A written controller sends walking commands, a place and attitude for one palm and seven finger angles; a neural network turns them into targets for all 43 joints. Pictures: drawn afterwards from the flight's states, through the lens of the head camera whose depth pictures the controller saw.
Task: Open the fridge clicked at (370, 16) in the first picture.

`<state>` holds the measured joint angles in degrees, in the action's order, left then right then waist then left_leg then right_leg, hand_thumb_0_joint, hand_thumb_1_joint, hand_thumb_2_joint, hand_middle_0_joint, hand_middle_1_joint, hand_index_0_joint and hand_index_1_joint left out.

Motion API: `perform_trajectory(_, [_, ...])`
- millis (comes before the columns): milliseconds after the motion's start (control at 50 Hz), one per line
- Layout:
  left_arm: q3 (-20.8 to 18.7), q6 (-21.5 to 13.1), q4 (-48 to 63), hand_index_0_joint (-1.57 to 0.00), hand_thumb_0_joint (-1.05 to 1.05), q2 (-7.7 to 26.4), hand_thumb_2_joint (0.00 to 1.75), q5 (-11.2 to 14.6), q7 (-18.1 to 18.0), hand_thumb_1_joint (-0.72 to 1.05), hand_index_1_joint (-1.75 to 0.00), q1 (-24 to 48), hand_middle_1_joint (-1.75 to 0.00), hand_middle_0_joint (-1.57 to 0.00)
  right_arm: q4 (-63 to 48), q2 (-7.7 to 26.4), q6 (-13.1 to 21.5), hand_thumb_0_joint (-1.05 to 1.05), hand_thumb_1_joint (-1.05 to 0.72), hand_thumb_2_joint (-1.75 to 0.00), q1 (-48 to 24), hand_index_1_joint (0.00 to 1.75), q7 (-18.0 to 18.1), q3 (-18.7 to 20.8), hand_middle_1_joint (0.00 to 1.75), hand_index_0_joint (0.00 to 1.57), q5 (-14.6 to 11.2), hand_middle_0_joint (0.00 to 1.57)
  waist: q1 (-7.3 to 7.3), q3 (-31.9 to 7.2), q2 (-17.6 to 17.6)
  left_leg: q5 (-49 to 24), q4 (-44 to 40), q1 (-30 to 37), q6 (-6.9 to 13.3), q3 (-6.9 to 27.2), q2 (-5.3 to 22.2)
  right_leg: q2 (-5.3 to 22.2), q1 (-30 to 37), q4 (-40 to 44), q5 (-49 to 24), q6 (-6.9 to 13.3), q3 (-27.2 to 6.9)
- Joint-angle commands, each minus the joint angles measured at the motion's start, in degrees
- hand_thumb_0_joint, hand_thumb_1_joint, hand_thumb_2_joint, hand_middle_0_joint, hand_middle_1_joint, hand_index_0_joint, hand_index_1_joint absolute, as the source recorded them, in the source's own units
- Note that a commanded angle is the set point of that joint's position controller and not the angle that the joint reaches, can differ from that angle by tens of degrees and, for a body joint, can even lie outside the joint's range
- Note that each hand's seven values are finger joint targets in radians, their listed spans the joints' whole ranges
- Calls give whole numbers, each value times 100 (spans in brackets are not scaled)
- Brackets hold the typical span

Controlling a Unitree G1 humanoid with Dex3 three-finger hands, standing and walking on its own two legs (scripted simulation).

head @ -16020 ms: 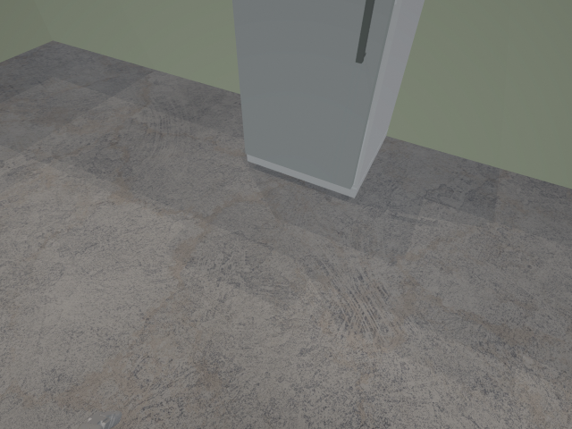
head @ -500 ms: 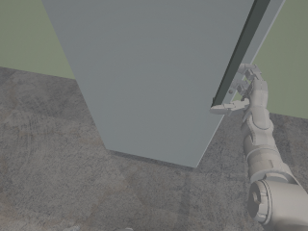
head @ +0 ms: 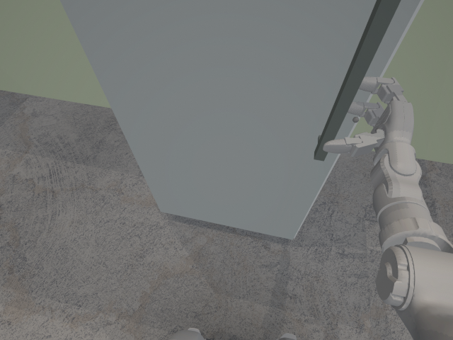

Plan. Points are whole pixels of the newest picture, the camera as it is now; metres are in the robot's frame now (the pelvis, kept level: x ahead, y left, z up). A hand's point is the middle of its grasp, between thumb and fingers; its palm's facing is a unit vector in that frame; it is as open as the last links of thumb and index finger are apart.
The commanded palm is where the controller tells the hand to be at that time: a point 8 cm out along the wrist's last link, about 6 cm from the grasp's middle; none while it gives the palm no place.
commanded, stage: slide the fingers in behind the handle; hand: right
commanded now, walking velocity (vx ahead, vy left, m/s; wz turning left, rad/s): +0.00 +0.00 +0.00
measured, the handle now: (363, 45) +0.53 -0.12 +0.23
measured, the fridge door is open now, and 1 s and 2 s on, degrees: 0 0 0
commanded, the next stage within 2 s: grip the handle and tug to test in 1.76 s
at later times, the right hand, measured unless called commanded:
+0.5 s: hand (349, 124) +0.49 -0.13 +0.11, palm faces +0.04 +1.00 +0.01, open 13.9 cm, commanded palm +0.45 -0.18 +0.12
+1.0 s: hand (332, 123) +0.48 -0.10 +0.12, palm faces +0.05 +1.00 +0.00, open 14.0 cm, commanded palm +0.45 -0.15 +0.12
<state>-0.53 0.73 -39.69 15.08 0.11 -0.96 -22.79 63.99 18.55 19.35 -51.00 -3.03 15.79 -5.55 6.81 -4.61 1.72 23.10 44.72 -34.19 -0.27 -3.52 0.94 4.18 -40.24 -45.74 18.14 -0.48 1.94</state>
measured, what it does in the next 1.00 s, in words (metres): stands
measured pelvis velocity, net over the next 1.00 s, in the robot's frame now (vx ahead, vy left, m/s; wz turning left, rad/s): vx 0.01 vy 0.01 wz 0.01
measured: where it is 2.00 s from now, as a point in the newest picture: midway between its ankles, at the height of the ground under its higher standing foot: outside the picture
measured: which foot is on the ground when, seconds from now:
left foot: down 0.00-1.00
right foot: down 0.00-1.00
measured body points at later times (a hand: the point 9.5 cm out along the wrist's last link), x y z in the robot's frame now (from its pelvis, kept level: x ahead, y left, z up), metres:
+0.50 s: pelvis +0.00 -0.01 +0.00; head +0.07 -0.01 +0.44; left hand +0.03 +0.25 -0.12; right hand +0.48 -0.19 +0.12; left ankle -0.02 +0.12 -0.70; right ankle +0.04 -0.13 -0.70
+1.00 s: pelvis +0.01 +0.01 +0.00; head +0.06 +0.01 +0.45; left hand +0.05 +0.26 -0.12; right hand +0.47 -0.15 +0.12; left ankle -0.02 +0.12 -0.70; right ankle +0.04 -0.13 -0.70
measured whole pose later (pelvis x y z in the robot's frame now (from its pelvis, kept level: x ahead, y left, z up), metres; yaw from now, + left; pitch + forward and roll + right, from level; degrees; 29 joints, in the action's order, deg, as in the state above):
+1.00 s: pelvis +0.01 +0.01 +0.00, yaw +0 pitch +11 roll +1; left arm -0.7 0.9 -38.5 13.9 0.0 0.1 -21.0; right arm 56.6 11.8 18.0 -44.9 1.7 12.4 -5.4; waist 5.4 -5.0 2.2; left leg 23.6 43.7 -31.1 0.1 -2.8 0.7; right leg 4.3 -36.4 -44.0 18.5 -0.9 2.6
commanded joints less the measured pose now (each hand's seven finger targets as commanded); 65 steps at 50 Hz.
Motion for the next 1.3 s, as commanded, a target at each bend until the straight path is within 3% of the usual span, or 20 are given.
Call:
perform_trajectory(0, [-291,-151,412,-20,0,870,90,7,-20,90,-30,-555,-30,-20,-1053,1035,287,0,50,-30,-2833,120,59,138,120,30,-26,30,166,-2080,-31,-1503,-701,-20,44,117,-350,-288,1977,379,-971,205,-262])
perform_trajectory(140, [-252,-124,521,-20,0,849,90,25,-22,90,-30,-473,-30,-20,-1057,951,226,0,50,-30,-2739,120,27,34,120,30,-33,30,142,-1862,27,-1307,-715,-28,54,98,-350,-285,1825,449,-745,199,-250])
perform_trajectory(260, [-251,-135,576,-20,0,855,90,14,-16,90,-30,-502,-30,-20,-1080,953,200,0,50,-30,-2549,120,57,98,120,30,-43,30,115,-1908,-193,-1333,-697,60,52,99,-351,-284,1755,419,-756,219,-238])
perform_trajectory(420, [-285,-172,585,-20,0,780,90,10,44,90,-30,-434,-30,-20,-1692,524,323,0,50,-30,-2750,120,197,-190,120,30,-59,30,106,-2253,205,-1575,-601,-47,72,46,-385,-259,2270,367,-1182,163,-277])
perform_trajectory(460, [-302,-169,571,-20,0,797,90,-10,50,90,-30,-457,-30,-20,-1788,578,351,0,50,-30,-2643,120,257,-131,120,30,-18,30,72,-2350,142,-1719,-546,25,90,32,-390,-255,2328,335,-1382,163,-297])
perform_trajectory(480, [-305,-180,568,-20,0,771,90,9,65,90,-30,-418,-30,-20,-1988,503,383,0,50,-30,-2729,120,278,-221,120,30,-11,30,63,-2473,327,-1781,-534,9,91,36,-391,-254,2464,332,-1471,146,-297])
perform_trajectory(500, [-315,-187,581,-20,0,769,90,0,78,90,-30,-413,-30,-20,-2015,514,380,0,50,-30,-2537,120,317,-136,120,30,-15,30,-27,-2523,308,-1803,-511,55,108,8,-398,-249,2515,342,-1548,125,-314])
perform_trajectory(560, [-314,-185,560,-20,0,762,90,3,88,90,-30,-383,-30,-20,-1974,302,312,0,50,-30,-2392,120,416,-291,120,30,8,30,31,-2268,97,-1811,-546,63,103,-12,-414,-238,2433,377,-1536,133,-306])
perform_trajectory(620, [-308,-182,609,-20,0,730,90,7,126,90,-30,-324,-30,-20,-1982,137,208,0,50,-30,-2079,120,521,-335,120,30,22,30,-68,-2225,67,-1978,-564,195,96,-7,-404,-260,2362,418,-1591,131,-238])
perform_trajectory(680, [-300,-147,616,-20,0,751,90,-14,85,90,-30,-318,-30,-20,-1960,618,189,0,50,-30,-2088,120,632,97,120,30,58,30,-122,-2176,-235,-2146,-615,513,66,79,-371,-301,2069,454,-1487,179,-153])
perform_trajectory(780, [-278,-142,631,-20,0,683,90,-15,60,90,-30,-247,-30,-20,-1957,480,302,0,50,-30,-2111,120,596,-69,120,30,133,30,-78,-1994,-265,-2155,-672,584,55,121,-350,-320,1975,482,-1310,193,-92])
perform_trajectory(820, [-296,-165,637,-20,0,662,90,-5,79,90,-30,-226,-30,-20,-2095,219,329,0,50,-30,-2128,120,540,-265,120,30,84,30,-73,-2131,-43,-2251,-655,535,68,119,-357,-329,2177,449,-1447,178,-95])
perform_trajectory(880, [-316,-167,622,-20,0,677,90,19,69,90,-30,-219,-30,-20,-2013,150,284,0,50,-30,-2036,120,485,-291,120,30,-5,30,-35,-2117,-260,-2332,-710,625,37,140,-349,-342,2098,457,-1401,198,-64])
perform_trajectory(980, [-310,-156,585,-20,0,683,90,9,44,90,-30,-220,-30,-20,-2032,328,261,0,50,-30,-2213,120,500,-175,120,30,-11,30,-41,-2144,-277,-2356,-742,730,22,188,-316,-377,2004,471,-1304,225,-51])
perform_trajectory(1040, [-303,-178,599,-20,0,645,90,5,66,90,-30,-174,-30,-20,-2147,127,318,0,50,-30,-2072,120,502,-319,120,30,-19,30,-91,-2165,-127,-2442,-715,734,37,164,-322,-391,2086,459,-1395,209,-41])
perform_trajectory(1140, [-311,-167,579,-20,0,653,90,16,82,90,-30,-165,-30,-20,-1996,-9,283,0,50,-30,-2053,120,543,-452,120,30,13,30,-48,-1991,-266,-2276,-750,632,33,146,-329,-380,2033,499,-1244,205,-63])
perform_trajectory(1200, [-303,-159,557,-20,0,660,90,-3,74,90,-30,-164,-30,-20,-1963,114,271,0,50,-30,-2273,120,628,-344,120,30,22,30,-21,-1968,-224,-2207,-791,625,17,179,-308,-394,1981,509,-1145,217,-47])
perform_trajectory(1220, [-299,-165,545,-20,0,664,90,-6,69,90,-30,-183,-30,-20,-1947,142,287,0,50,-30,-2336,120,642,-329,120,30,37,30,-9,-1967,-410,-2219,-789,664,10,181,-309,-396,1934,510,-1132,231,-67])
perform_trajectory(1260, [-313,-160,546,-20,0,663,90,-25,71,90,-30,-199,-30,-20,-1940,140,333,0,50,-30,-2263,120,650,-341,120,30,101,30,-22,-2079,-252,-2281,-753,666,28,184,-304,-395,2026,484,-1240,227,-56])
perform_trajectory(1280, [-300,-172,554,-20,0,636,90,-14,85,90,-30,-173,-30,-20,-1882,-42,330,0,50,-30,-2201,120,626,-456,120,30,59,30,-20,-2078,-251,-2297,-760,625,23,180,-307,-402,2034,481,-1235,223,-53])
